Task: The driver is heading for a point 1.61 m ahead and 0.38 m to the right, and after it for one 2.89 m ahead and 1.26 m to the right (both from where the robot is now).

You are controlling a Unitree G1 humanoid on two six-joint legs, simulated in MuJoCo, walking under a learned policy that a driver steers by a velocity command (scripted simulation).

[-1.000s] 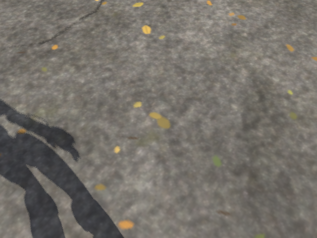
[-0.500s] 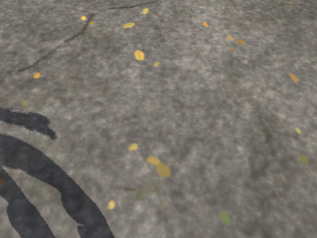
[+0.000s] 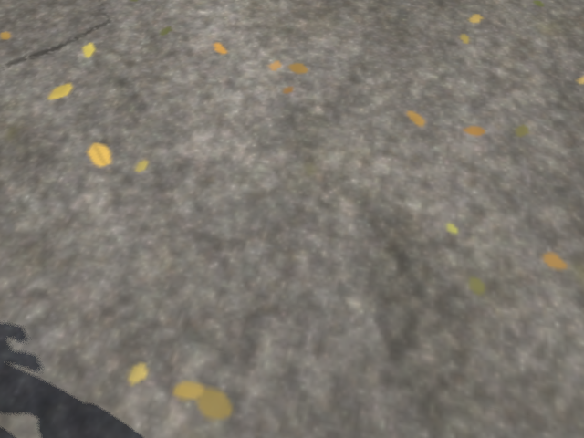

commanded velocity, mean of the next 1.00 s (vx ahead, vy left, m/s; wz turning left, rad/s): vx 0.08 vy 0.00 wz -0.44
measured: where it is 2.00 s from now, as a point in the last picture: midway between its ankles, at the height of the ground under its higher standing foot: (386, 353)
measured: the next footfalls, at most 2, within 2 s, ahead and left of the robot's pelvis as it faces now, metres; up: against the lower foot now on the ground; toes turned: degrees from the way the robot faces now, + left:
left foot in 0.36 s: +0.26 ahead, +0.13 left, +0.00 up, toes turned -19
right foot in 0.76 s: +0.12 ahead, -0.10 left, +0.00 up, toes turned -23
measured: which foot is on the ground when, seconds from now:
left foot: up 0.00-0.34, down 0.36-0.76, up 0.78-1.00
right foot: down 0.00-0.36, up 0.38-0.74, down 0.76-1.00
